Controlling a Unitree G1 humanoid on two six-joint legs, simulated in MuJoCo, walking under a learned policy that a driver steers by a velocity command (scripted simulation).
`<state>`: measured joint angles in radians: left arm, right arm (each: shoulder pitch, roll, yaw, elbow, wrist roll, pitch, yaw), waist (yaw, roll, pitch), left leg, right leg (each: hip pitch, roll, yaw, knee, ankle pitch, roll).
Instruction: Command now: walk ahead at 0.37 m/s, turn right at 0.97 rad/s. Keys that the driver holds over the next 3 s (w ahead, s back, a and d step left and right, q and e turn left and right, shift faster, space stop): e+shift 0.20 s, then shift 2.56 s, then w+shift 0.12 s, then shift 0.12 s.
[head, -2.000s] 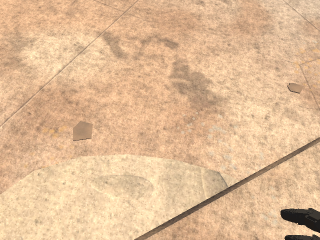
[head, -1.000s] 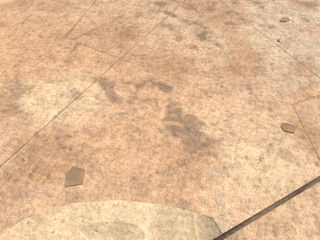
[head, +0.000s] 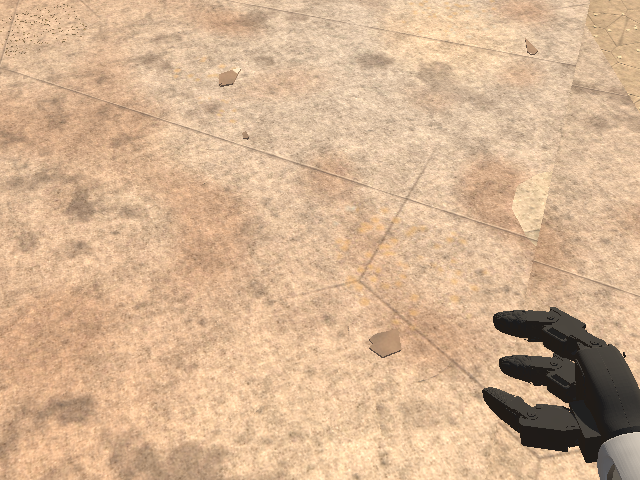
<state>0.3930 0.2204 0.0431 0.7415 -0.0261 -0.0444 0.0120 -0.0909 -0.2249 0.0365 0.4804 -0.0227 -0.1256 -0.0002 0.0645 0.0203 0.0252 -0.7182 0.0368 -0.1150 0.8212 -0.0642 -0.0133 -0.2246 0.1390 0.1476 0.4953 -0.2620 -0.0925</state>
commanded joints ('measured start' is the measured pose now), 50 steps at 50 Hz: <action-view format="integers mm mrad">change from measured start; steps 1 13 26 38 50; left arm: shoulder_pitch -88 -151 -240 -328 -241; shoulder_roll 198 153 104 75 68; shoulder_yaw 71 57 15 -8 9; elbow -91 -216 -209 -165 -70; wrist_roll -26 6 17 42 38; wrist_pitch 5 80 85 33 44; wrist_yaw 25 14 -10 -14 18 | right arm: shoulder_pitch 33 187 228 258 257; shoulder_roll -124 -145 -202 -86 -105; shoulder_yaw -58 -103 -107 -68 -62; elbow -21 85 203 256 349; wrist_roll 42 -12 40 16 10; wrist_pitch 32 81 127 134 109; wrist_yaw -20 -40 -22 -16 -26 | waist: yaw -66 -56 -61 -93 -69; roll -139 30 133 -143 12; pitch -50 -169 -134 -109 -38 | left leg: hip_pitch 383 598 505 412 425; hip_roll -113 220 218 22 21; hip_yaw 61 -135 10 103 70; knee -294 -473 -480 -193 -416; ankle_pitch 116 320 35 -302 -188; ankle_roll -49 244 245 -72 19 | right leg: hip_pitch -189 -405 -42 17 5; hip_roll -103 -171 -115 -314 -166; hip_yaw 219 -82 -180 28 -79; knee -127 774 45 -99 -37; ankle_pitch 51 -204 -3 461 67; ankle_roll -62 166 72 -113 60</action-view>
